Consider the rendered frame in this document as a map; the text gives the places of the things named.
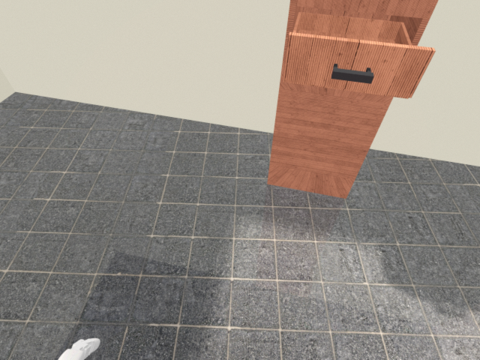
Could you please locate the left robot hand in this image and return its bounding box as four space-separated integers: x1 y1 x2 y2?
58 338 101 360

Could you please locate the cabinet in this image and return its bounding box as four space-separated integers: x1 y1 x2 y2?
267 0 439 199

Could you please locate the handle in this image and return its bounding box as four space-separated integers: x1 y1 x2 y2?
331 64 374 84

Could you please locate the drawer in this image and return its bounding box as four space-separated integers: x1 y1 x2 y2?
283 12 436 99

